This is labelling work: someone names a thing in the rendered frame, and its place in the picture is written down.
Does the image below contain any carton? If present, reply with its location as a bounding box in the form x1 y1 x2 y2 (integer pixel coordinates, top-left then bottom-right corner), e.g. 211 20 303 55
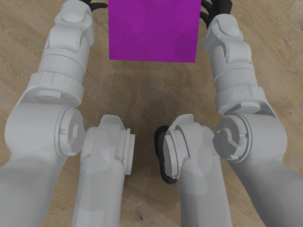
108 0 201 63

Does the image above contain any robot left shin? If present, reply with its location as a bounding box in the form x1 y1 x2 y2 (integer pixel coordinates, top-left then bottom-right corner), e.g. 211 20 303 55
80 115 126 165

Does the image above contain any robot left upper arm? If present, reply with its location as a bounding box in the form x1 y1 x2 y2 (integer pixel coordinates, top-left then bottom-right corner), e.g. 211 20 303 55
0 102 86 227

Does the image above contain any left robot hand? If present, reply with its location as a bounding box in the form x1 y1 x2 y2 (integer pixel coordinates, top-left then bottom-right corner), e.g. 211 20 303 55
80 0 108 12

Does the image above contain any robot right forearm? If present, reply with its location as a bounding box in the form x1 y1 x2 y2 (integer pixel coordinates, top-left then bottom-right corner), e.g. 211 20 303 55
204 14 279 120

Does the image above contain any robot right upper arm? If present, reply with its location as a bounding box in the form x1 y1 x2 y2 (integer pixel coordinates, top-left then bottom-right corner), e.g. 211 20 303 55
213 113 303 227

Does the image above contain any left robot thigh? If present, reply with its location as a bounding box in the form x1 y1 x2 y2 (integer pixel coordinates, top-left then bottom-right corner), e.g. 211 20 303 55
71 122 135 227

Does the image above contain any robot left forearm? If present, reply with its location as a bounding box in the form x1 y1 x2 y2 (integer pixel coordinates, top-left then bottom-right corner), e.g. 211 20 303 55
5 0 95 145

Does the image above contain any right robot hand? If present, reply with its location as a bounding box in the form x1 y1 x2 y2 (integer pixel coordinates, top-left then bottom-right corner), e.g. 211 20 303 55
200 0 232 29

